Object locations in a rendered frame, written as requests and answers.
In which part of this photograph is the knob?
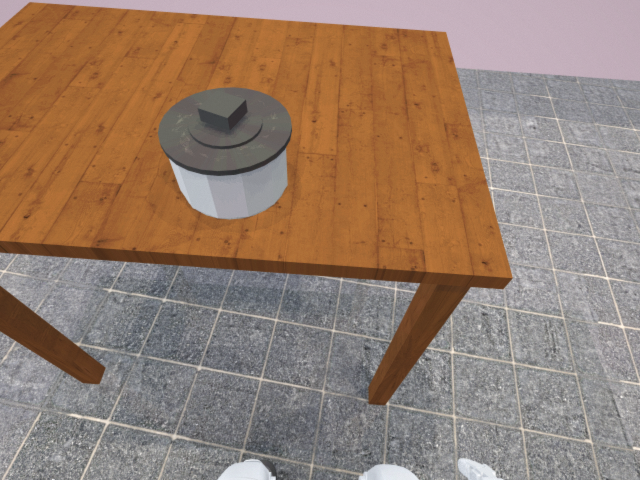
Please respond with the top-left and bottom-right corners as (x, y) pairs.
(198, 90), (248, 131)

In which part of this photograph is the pot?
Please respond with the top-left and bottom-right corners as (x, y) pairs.
(169, 148), (288, 219)

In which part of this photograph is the lid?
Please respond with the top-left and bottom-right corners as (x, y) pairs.
(158, 87), (292, 176)

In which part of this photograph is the table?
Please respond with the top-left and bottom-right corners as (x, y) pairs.
(0, 2), (513, 405)

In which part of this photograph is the left robot shin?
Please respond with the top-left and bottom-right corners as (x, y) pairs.
(244, 459), (269, 472)

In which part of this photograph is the robot right hand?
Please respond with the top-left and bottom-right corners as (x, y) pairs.
(458, 458), (503, 480)

